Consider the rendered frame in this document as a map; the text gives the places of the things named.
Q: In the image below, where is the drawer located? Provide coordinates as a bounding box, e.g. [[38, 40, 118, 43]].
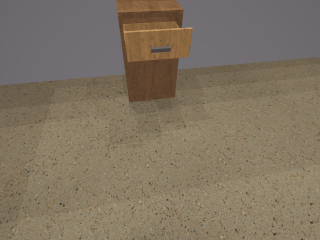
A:
[[122, 21, 193, 62]]

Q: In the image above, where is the handle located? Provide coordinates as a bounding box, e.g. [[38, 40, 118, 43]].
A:
[[150, 44, 171, 53]]

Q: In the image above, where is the cabinet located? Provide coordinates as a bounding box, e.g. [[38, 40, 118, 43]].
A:
[[116, 0, 184, 102]]

